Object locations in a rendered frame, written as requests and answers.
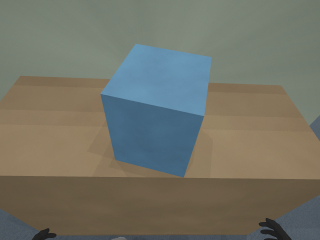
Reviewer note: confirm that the robot right hand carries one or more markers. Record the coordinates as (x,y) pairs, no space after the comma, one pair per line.
(277,231)

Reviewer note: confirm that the pedestal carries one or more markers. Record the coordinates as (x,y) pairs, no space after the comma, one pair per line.
(255,157)

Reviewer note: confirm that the carton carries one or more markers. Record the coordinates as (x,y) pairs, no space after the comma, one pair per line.
(154,107)

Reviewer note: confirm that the robot left hand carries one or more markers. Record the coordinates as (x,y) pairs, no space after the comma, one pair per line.
(44,234)

